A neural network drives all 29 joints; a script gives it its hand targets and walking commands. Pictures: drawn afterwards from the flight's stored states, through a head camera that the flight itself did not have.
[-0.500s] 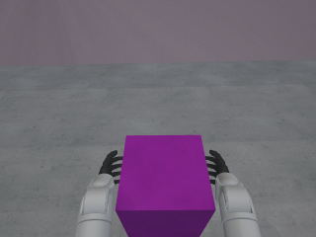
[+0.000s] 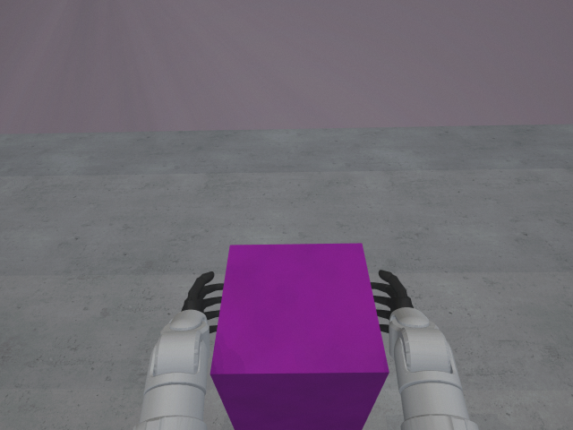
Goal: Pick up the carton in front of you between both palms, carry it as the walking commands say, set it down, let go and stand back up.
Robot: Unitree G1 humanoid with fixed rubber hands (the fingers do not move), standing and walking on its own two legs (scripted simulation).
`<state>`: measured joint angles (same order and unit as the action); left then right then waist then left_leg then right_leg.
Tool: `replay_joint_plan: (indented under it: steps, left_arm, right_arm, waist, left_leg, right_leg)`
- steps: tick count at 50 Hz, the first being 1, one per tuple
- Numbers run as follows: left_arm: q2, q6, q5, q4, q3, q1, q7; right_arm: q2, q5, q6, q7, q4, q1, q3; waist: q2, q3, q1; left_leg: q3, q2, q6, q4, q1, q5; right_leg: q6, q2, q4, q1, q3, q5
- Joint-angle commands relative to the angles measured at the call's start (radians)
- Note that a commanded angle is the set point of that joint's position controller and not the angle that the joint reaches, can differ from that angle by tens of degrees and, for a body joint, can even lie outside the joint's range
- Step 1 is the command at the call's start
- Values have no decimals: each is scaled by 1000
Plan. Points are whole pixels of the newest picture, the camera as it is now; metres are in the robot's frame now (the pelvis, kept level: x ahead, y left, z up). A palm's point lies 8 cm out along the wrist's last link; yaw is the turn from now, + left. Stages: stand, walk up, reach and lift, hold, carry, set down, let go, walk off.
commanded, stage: hold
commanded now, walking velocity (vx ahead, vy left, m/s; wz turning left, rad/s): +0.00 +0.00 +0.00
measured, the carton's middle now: (297, 340) +0.30 +0.00 -0.04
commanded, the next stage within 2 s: set down in 0.18 s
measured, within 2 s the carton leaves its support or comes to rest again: neither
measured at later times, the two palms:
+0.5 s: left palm (201, 310) +0.33 +0.15 +0.01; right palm (387, 312) +0.32 -0.15 +0.00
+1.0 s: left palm (226, 348) +0.38 +0.14 -0.19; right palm (370, 345) +0.38 -0.15 -0.19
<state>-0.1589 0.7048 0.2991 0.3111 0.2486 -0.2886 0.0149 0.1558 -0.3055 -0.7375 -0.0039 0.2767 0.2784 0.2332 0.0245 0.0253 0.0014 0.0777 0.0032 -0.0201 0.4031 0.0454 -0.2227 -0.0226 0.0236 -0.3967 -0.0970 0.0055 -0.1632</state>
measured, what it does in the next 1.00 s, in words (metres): lowers itself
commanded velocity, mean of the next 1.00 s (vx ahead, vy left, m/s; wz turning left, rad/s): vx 0.00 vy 0.00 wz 0.00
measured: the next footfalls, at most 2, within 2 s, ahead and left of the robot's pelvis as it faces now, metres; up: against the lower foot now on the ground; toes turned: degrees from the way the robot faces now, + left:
none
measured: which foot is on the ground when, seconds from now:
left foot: down 0.00-1.00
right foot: down 0.00-1.00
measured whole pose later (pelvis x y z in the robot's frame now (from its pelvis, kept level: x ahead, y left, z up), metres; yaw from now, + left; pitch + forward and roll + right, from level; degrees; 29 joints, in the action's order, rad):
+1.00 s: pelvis -0.04 +0.01 -0.12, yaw +0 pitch +35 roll +2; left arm -0.16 0.22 0.20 0.51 0.45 -0.67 -0.06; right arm 0.07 -0.26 -0.25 0.00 0.56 0.72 0.41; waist 0.03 -0.11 0.01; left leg 0.07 -0.08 -0.03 1.16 1.34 -0.42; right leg 0.02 0.05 -1.14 -1.40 -0.08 -0.34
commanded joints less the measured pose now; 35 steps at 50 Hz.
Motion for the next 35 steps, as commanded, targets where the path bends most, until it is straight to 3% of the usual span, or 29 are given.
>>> replay_joint_plan:
  steps: [1,11,14,21,27,30,35]
  left_arm:
    - [-958,-41,-264,-37,-516,-496,258]
    - [-956,-38,-266,-63,-527,-483,246]
    - [-959,-42,-250,-35,-500,-511,238]
    - [-948,-131,-126,212,-286,-679,207]
    - [-777,-286,6,297,-93,-659,141]
    - [-769,-396,4,288,-113,-655,128]
    - [-850,-549,-81,262,-290,-741,122]
  right_arm:
    - [966,288,49,272,-46,520,-547]
    - [952,288,51,263,-66,503,-545]
    - [924,264,62,266,-31,531,-503]
    - [834,127,165,275,204,714,-279]
    - [670,-20,315,238,335,684,-85]
    - [664,-17,419,236,352,675,-106]
    - [763,68,566,237,340,763,-277]
  waist:
    - [-48,-231,-9]
    - [-33,-253,-4]
    - [-19,-226,1]
    - [8,-145,18]
    - [-10,-185,15]
    - [-15,-309,5]
    - [-32,-636,6]
  left_leg:
    - [-4,-89,51,-86,133,23]
    - [1,-88,37,-90,109,102]
    - [2,-85,31,-86,118,80]
    - [7,-76,30,-19,230,-43]
    - [-7,-102,13,112,379,79]
    - [-16,-119,4,195,446,167]
    - [-32,-142,-13,357,571,305]
  right_leg:
    - [29,24,66,195,-92,51]
    - [29,37,50,214,-87,153]
    - [22,45,39,186,-79,115]
    - [2,57,-46,13,-51,-35]
    - [3,78,-173,-191,-45,80]
    - [5,91,-251,-269,-49,176]
    - [12,101,-411,-333,-49,341]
